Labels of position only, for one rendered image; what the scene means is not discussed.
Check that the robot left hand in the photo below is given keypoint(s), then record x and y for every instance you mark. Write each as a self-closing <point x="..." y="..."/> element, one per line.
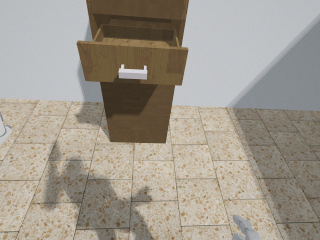
<point x="4" y="130"/>

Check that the robot right hand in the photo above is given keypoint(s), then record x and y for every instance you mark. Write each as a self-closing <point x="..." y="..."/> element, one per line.
<point x="246" y="228"/>

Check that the drawer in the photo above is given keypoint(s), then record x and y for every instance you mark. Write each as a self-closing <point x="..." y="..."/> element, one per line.
<point x="134" y="47"/>

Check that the handle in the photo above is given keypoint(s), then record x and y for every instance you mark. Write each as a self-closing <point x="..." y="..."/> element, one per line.
<point x="132" y="73"/>

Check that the cabinet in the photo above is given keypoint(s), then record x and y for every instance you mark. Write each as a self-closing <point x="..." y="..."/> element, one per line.
<point x="135" y="112"/>

